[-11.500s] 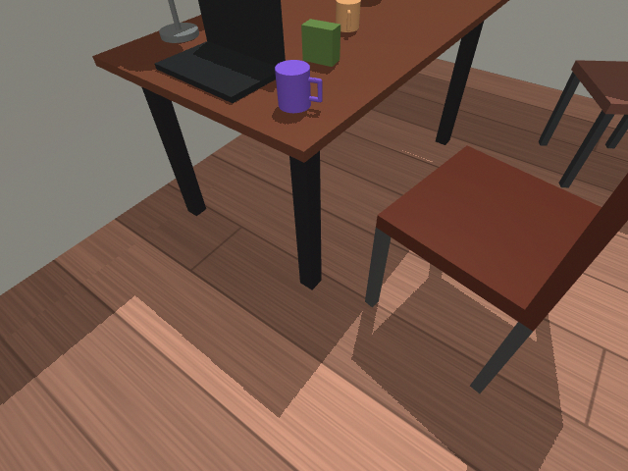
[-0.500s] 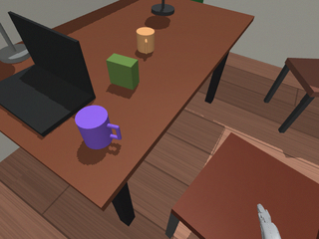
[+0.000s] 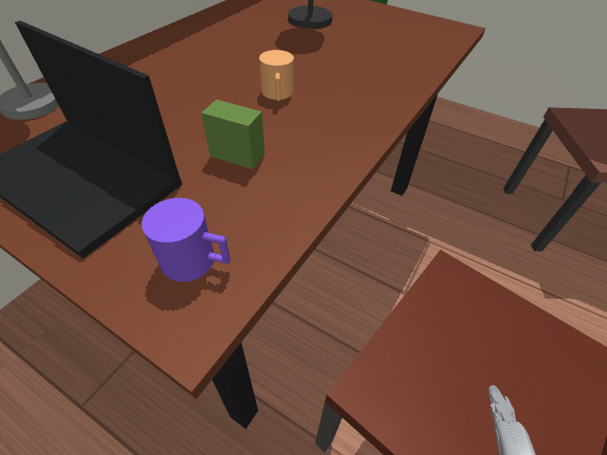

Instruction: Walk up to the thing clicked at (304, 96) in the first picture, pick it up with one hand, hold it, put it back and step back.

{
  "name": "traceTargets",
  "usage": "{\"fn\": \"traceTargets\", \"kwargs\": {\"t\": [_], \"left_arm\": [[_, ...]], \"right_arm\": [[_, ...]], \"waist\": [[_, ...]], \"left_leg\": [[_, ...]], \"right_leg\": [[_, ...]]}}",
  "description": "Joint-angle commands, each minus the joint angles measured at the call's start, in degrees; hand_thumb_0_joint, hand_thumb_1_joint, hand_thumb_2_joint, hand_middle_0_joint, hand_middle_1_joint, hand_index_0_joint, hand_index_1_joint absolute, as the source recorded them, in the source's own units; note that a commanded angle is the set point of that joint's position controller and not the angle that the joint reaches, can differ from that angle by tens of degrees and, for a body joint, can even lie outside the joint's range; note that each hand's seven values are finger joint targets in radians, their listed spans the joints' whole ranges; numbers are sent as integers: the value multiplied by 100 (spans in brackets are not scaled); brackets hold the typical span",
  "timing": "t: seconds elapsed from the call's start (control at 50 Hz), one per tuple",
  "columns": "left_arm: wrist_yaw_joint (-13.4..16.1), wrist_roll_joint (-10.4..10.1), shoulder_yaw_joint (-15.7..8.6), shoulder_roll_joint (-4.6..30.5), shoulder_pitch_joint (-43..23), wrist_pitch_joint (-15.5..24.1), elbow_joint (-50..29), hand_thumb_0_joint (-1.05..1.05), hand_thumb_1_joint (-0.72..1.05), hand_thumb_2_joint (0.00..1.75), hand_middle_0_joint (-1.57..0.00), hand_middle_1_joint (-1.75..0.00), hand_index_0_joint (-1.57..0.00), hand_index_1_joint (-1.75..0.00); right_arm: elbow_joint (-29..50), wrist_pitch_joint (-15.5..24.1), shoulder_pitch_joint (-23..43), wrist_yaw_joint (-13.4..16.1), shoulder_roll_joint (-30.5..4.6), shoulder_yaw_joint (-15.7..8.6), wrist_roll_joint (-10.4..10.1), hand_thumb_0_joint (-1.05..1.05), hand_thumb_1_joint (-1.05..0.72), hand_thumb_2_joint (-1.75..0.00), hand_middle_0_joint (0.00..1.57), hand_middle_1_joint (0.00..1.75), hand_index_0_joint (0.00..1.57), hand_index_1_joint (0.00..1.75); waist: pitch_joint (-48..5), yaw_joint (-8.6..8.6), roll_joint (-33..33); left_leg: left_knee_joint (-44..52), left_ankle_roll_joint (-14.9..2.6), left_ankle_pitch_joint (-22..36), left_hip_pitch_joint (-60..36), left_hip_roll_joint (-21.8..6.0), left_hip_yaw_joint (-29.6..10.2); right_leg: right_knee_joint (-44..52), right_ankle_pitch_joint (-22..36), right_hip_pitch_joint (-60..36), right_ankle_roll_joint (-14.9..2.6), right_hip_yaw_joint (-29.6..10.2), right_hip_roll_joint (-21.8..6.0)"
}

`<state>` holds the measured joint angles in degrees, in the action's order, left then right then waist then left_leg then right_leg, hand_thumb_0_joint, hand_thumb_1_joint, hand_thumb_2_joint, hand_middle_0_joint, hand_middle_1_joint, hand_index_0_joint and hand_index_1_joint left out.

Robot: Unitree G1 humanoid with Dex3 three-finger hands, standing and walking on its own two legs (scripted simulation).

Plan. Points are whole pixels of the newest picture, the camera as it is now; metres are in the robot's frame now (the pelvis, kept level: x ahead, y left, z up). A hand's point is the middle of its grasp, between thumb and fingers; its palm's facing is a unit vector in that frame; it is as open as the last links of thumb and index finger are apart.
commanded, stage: approach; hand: left
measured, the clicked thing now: (191, 242) +0.44 +0.19 +0.02
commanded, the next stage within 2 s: close in in 0.40 s
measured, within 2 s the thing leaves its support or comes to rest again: neither
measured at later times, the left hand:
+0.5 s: hand (78, 257) +0.39 +0.32 +0.06, palm faces +0.10 -0.99 +0.06, open 17.7 cm
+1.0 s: hand (154, 260) +0.40 +0.23 +0.03, palm faces +0.17 -0.98 +0.03, open 17.7 cm
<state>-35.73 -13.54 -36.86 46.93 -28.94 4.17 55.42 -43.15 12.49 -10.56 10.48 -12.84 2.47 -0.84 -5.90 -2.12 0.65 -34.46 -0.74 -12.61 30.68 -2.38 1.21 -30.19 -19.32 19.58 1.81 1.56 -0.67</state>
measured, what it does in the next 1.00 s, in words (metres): stands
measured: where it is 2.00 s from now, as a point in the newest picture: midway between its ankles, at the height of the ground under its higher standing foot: outside the picture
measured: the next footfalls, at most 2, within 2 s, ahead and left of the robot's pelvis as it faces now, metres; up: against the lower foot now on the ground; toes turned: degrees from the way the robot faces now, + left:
none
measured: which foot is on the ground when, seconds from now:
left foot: down 0.00-1.00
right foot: down 0.00-1.00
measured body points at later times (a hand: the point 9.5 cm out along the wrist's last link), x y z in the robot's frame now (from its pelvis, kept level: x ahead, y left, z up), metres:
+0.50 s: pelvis +0.00 +0.00 -0.01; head +0.06 +0.04 +0.43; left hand +0.38 +0.37 +0.06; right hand +0.16 -0.25 -0.08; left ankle +0.04 +0.11 -0.73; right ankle -0.05 -0.14 -0.73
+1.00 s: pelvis +0.00 -0.01 -0.03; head +0.06 +0.01 +0.41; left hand +0.39 +0.28 +0.03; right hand +0.15 -0.26 -0.09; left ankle +0.04 +0.11 -0.73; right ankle -0.05 -0.14 -0.73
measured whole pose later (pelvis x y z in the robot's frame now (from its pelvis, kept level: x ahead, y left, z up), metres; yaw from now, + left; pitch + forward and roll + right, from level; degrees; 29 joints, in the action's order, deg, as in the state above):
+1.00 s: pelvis +0.00 -0.01 -0.03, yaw -2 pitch +13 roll -2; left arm -10.3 -12.1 -21.6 20.9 -23.5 15.0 41.0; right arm -22.7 4.3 -17.6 1.5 -12.2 -2.2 -0.5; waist -6.6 -3.2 0.3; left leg -49.2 -0.3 -19.9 42.3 -3.7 1.7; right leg -46.7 -27.4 32.2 1.6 0.3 0.1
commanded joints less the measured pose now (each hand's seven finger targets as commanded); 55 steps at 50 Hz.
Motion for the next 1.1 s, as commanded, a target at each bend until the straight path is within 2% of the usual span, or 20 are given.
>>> {"fn": "traceTargets", "kwargs": {"t": [0.0, 0.04, 0.08, 0.18, 0.28, 0.36, 0.48, 0.56, 0.6, 0.62, 0.66, 0.74, 0.82, 0.84, 0.86, 0.88, 0.96, 1.0, 1.04, 1.08], "left_arm": [[29, -134, -450, 2547, -1808, 306, -1089, 0, -61, 3, -6, -7, -7, -7], [25, -182, -644, 2698, -1712, 345, -1102, 0, -58, 11, -6, -11, -5, -12], [12, -131, -686, 2835, -1853, 396, -1173, 0, -52, 3, -5, -6, -5, -6], [-67, -138, 157, 1723, -1879, 408, -535, 0, -61, 4, -6, -6, -5, -7], [50, -136, 479, 1356, -2328, 679, -648, 0, -61, 5, -5, -6, -5, -7], [399, -161, 381, 1199, -2288, 989, -745, 0, -61, 4, -5, -7, -5, -7], [879, -213, 725, 295, -2064, 1452, -1372, 0, -61, 4, -7, -7, -7, -8], [1402, -115, 511, 362, -2102, 1674, -1902, 0, -61, 2, -6, -8, -7, -7], [1596, 1, 953, -346, -1806, 1624, -1664, 0, -60, 2, -7, -6, -7, -6], [1719, 6, 1106, -614, -1725, 1595, -1667, 0, -61, 2, -7, -6, -8, -6], [2003, -56, 779, -398, -1667, 1648, -1939, 0, -61, 2, -7, -6, -8, -6], [2289, 29, 1128, -931, -1339, 1533, -2015, 0, -61, 1, -7, -6, -8, -5], [2403, 83, 1197, -955, -1325, 1502, -2462, 0, -61, 0, -7, -5, -9, -4], [2426, 70, 1177, -955, -1293, 1504, -2542, 0, -61, 0, -7, -5, -8, -4], [2442, 68, 1380, -1237, -1426, 1504, -2654, 0, -61, 0, -7, -6, -9, -5], [2495, 56, 1237, -1034, -1587, 1531, -2842, 0, -61, 0, -7, -5, -8, -5], [2652, 112, 1296, -1077, -1760, 1525, -2957, 0, -61, 1, -6, -4, -7, -4], [2689, 192, 1523, -1376, -1628, 1505, -2822, 0, -61, 1, -6, -4, -7, -4], [2689, 166, 1415, -1237, -1618, 1505, -2735, 0, -61, 0, -7, -4, -8, -3], [2635, 162, 1572, -1476, -1624, 1475, -2570, 0, -61, 0, -6, -4, -7, -3]], "right_arm": [[834, 265, 342, 82, -974, -327, -1, 0, 51, -6, 5, 5, 5, 5], [673, 267, 144, 96, -1104, -498, -1, 0, 52, -5, 5, 5, 5, 5], [747, 274, 193, 65, -966, -391, -9, 0, 53, -5, 5, 5, 5, 5], [854, 333, 552, 27, -655, -70, -4, 0, 54, -5, 5, 5, 5, 5], [924, 353, 395, -10, -943, -302, 80, 0, 56, -5, 5, 5, 5, 5], [1196, 314, -103, -114, -1175, -539, 108, 0, 55, -5, 5, 5, 5, 5], [1771, 174, -238, -399, -1011, -598, 86, 0, 54, -5, 5, 5, 5, 5], [2058, 7, 119, -550, -1146, -837, 126, 0, 54, -5, 5, 5, 5, 5], [2173, -76, 186, -600, -984, -798, 135, 0, 53, -5, 5, 5, 5, 5], [2277, -125, 274, -634, -778, -569, 130, 0, 53, -5, 5, 5, 5, 5], [2412, -217, 122, -639, -926, -728, 110, 0, 53, -5, 5, 5, 5, 5], [2536, -399, -519, -718, -943, -857, 86, 0, 52, -5, 5, 5, 5, 5], [2639, -480, -774, -786, -910, -871, 50, 0, 52, -5, 5, 5, 5, 5], [2630, -503, -832, -788, -986, -960, 29, 0, 52, -5, 5, 5, 5, 5], [2862, -500, -735, -823, -821, -803, 25, 0, 52, -5, 5, 5, 5, 5], [2874, -521, -683, -809, -966, -973, 24, 0, 52, -5, 5, 5, 5, 5], [2877, -583, -726, -829, -962, -1024, 21, 0, 52, -5, 5, 5, 5, 5], [3099, -589, -660, -863, -797, -864, 16, 0, 51, -6, 5, 5, 5, 5], [2956, -636, -770, -839, -918, -996, 17, 0, 51, -5, 5, 5, 5, 5], [2996, -637, -758, -881, -755, -828, 26, 0, 52, -5, 5, 5, 5, 5]], "waist": [[-1569, 118, -901], [-1525, 134, -936], [-1544, 143, -1071], [-1300, -112, -764], [-1573, -302, -980], [-1767, -405, -965], [-2269, -304, -1125], [-2454, 25, -1525], [-2243, -64, -1341], [-2181, -17, -1129], [-2358, 72, -935], [-2204, -81, -521], [-2282, -91, -592], [-2105, -141, -555], [-2130, -154, -536], [-2213, -161, -584], [-2000, -204, -640], [-2014, -220, -483], [-1975, -260, -540], [-2047, -245, -433]], "left_leg": [[271, -92, 1130, -2235, 141, -224], [250, -85, 1157, -2201, 148, -210], [236, -75, 1213, -2205, 140, -209], [143, -159, 1064, -2021, 140, -186], [28, -88, 767, -2229, 58, -266], [-162, -28, 789, -2304, -69, -404], [-609, -8, 1423, -2293, -93, -392], [-770, 116, 1484, -2071, -128, -417], [-749, 125, 1397, -1954, -193, -441], [-826, 60, 1228, -1696, -153, -373], [-943, 13, 1316, -1499, -101, -302], [-1014, -52, 1456, -1398, -101, -250], [-1121, -76, 1816, -1435, -89, -197], [-1109, -78, 1681, -1360, -77, -161], [-1095, -75, 1636, -1389, -89, -184], [-1143, -79, 1639, -1388, -73, -164], [-1097, -70, 1228, -1259, -50, -137], [-1087, -87, 1078, -1227, -41, -126], [-1092, -77, 1025, -1263, -26, -94], [-1102, -99, 1028, -1251, -46, -140]], "right_leg": [[518, 1050, 710, -203, 114, 159], [476, 1085, 663, -193, 113, 156], [441, 1105, 732, -204, 112, 155], [337, 1051, 1075, -174, 82, 151], [165, 722, 1557, -218, 137, 177], [-56, 589, 1806, -223, 212, 245], [-403, 874, 1915, -232, 182, 214], [-646, 787, 1774, -298, 153, 203], [-697, 711, 1838, -302, 168, 248], [-735, 753, 1764, -290, 136, 239], [-845, 1016, 1487, -247, 109, 242], [-946, 1322, 1484, -170, 86, 257], [-1069, 1684, 1445, -124, 56, 241], [-1061, 1636, 1505, -120, 31, 235], [-1088, 1569, 1520, -127, 45, 242], [-1091, 1627, 1507, -113, 22, 223], [-1087, 1368, 1592, -121, -23, 186], [-1072, 1285, 1582, -116, -40, 180], [-1047, 1276, 1579, -113, -60, 176], [-1055, 1228, 1622, -112, -34, 191]]}}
